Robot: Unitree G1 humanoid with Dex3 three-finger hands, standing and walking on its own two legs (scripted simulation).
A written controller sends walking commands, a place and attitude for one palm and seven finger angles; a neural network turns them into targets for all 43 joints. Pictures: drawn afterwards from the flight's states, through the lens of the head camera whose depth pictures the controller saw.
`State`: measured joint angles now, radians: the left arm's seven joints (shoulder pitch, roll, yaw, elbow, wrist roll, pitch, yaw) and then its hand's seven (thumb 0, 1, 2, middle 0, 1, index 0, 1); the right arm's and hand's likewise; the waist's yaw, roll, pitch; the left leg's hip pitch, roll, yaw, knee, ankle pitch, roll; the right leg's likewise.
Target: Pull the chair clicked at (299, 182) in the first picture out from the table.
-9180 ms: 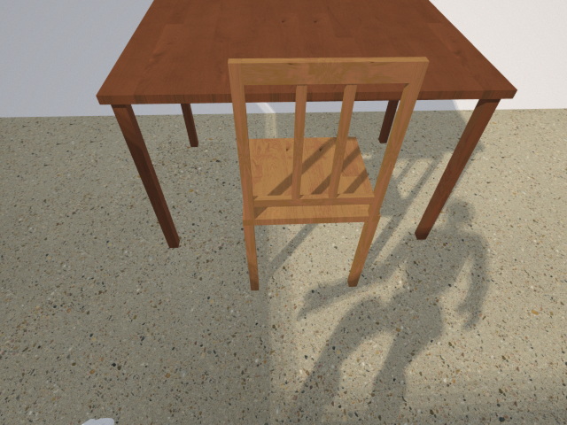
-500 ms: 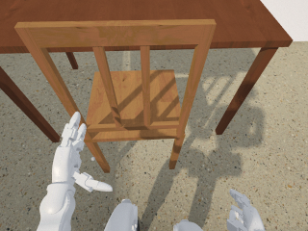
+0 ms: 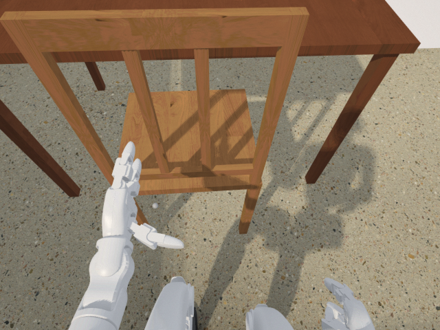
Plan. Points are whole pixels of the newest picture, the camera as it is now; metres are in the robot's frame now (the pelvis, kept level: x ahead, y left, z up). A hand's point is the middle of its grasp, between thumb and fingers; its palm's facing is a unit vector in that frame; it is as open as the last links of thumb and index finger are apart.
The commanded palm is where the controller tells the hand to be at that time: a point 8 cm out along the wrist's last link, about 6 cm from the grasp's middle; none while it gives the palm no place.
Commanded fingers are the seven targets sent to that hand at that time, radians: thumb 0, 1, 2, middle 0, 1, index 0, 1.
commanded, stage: aim the fingers beside a spindle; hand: left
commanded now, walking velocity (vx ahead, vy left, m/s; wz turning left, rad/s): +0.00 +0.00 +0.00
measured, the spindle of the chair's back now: (152, 125) +0.50 +0.16 +0.04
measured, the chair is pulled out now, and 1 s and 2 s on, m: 0.00 0.00 0.00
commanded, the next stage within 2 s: push the fingers through the gap in 0.76 s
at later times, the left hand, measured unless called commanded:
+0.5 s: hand (163, 199) +0.34 +0.12 +0.02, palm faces +0.05 -1.00 -0.02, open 16.9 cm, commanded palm +0.32 +0.17 +0.02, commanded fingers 0.00 -0.50 0.30 -0.06 -0.08 -0.06 -0.08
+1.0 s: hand (164, 198) +0.35 +0.12 +0.01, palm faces +0.04 -1.00 -0.03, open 16.9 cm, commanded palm +0.33 +0.17 +0.01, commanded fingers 0.00 -0.50 0.30 -0.06 -0.08 -0.06 -0.08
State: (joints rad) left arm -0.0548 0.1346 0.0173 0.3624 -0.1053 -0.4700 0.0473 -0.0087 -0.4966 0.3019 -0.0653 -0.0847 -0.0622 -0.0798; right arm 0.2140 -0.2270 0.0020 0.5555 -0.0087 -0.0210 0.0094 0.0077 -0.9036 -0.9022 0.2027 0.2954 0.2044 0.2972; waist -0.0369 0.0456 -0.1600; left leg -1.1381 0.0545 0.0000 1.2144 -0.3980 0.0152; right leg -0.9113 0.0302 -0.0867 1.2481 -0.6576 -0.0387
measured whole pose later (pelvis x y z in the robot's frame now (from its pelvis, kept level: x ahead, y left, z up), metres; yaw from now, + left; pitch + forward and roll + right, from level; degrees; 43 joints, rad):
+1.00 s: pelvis +0.00 +0.00 -0.01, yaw +0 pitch +20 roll -3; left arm -0.15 0.13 0.01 0.45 -0.09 -0.50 0.08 -0.01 -0.50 0.30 -0.06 -0.08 -0.06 -0.08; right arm 0.20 -0.23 0.00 0.56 -0.01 0.04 0.02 0.01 -0.90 -0.90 0.20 0.30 0.20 0.30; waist -0.04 0.05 -0.17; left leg -1.20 0.06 -0.01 1.26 -0.42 0.01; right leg -0.97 0.03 -0.09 1.29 -0.68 -0.04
